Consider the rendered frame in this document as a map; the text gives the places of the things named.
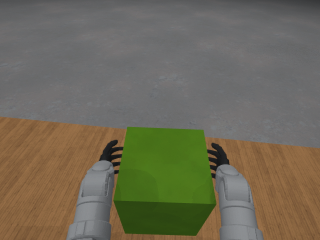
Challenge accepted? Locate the left robot hand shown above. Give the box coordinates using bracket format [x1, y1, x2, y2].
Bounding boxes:
[99, 139, 124, 174]

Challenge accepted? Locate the robot left forearm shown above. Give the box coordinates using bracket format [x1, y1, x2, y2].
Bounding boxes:
[66, 160, 115, 240]

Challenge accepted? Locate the carton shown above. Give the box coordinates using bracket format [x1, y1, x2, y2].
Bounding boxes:
[113, 127, 217, 236]

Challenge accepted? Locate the robot right forearm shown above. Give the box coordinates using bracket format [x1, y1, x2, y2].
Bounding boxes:
[215, 164, 264, 240]

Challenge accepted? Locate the right robot hand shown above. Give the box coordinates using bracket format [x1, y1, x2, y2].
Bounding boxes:
[207, 143, 230, 179]

